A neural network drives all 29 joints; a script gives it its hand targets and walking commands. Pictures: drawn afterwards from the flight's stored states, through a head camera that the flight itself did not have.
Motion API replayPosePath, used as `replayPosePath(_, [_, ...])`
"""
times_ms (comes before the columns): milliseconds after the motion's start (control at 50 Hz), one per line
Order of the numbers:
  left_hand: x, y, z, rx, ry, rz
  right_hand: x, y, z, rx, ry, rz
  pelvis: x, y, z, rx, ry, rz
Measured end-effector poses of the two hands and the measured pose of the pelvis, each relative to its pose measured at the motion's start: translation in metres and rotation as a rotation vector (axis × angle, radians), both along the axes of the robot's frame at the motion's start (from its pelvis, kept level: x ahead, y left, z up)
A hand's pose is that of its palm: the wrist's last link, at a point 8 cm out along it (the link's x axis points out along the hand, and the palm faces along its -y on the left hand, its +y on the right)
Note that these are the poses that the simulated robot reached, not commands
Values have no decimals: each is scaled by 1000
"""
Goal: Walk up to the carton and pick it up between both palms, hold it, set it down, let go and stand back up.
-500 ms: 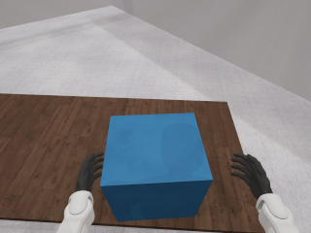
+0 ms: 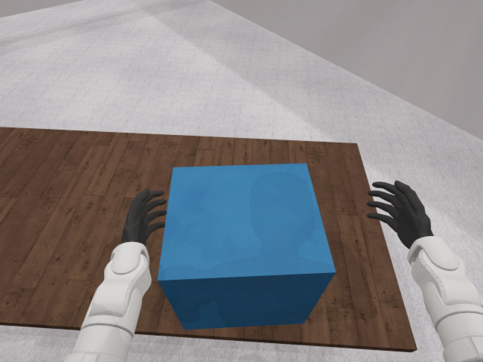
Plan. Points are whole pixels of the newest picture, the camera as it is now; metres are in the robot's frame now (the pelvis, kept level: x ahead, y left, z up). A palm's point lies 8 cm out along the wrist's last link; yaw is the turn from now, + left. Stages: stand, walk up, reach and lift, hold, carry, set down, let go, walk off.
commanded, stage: reach and lift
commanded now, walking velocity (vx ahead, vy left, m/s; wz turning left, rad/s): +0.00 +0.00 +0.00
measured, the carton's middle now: (242, 250) +0.37 +0.03 -0.09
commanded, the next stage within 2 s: none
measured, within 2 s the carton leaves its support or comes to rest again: neither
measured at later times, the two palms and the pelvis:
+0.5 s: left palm (141, 212) +0.37 +0.21 +0.04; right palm (391, 202) +0.40 -0.23 +0.05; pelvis -0.01 -0.01 -0.01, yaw +2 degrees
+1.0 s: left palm (154, 251) +0.35 +0.21 -0.07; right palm (371, 242) +0.39 -0.23 -0.06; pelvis -0.03 -0.01 -0.05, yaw +2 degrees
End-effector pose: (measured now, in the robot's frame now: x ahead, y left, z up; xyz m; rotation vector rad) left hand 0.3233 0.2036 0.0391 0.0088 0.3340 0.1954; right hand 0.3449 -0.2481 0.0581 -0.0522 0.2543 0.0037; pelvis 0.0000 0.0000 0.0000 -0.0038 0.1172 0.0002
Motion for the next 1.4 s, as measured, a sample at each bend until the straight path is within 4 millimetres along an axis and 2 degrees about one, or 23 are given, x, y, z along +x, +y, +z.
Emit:
replayPosePath(260, [32, 1, 19, 3, -4, 9, 39, -1, 18, -3, -3, 0, -10, -10, -3, 4, 60, 18])
replayPosePath(400, [47, 2, 15, -1, 4, 13, 55, 4, 11, -23, 30, 7, -11, -14, -5, 3, 97, 27])
replayPosePath(480, [48, 2, 8, 4, -16, 11, 57, 13, 1, -18, 26, 21, -11, -14, -6, -1, 109, 33])
replayPosePath(620, [38, 3, -29, 8, 22, 12, 52, 30, -37, -4, 76, 14, -12, -13, -12, -4, 160, 42])
replayPosePath(720, [35, 6, -47, 11, 8, 29, 49, 36, -58, 19, 75, -4, -14, -10, -19, -10, 216, 45])
replayPosePath(840, [35, 7, -69, 22, 17, 21, 47, 29, -82, 11, 86, -40, -20, -7, -31, -12, 277, 39])
replayPosePath(980, [32, 3, -104, 25, 32, 11, 42, 16, -115, -13, 98, -58, -26, -8, -47, -6, 341, 29])
replayPosePath(1100, [29, 0, -129, 27, 23, 10, 41, 15, -141, -8, 76, -44, -29, -11, -63, -4, 394, 21])
replayPosePath(1220, [34, 1, -130, 34, -36, 19, 51, 28, -153, 21, 21, -8, -31, -15, -75, -4, 428, 20])
replayPosePath(1400, [31, -2, -119, 21, -45, 34, 65, 53, -143, 51, -10, 5, -31, -18, -76, -6, 407, 39])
